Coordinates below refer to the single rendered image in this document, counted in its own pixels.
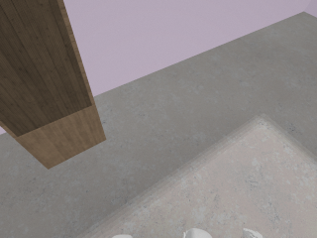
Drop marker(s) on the robot right hand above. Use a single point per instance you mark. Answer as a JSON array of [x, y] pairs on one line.
[[251, 234]]

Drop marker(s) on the cupboard door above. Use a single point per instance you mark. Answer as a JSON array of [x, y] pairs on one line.
[[40, 78]]

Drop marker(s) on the robot right thigh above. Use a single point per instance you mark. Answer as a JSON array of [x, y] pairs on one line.
[[196, 233]]

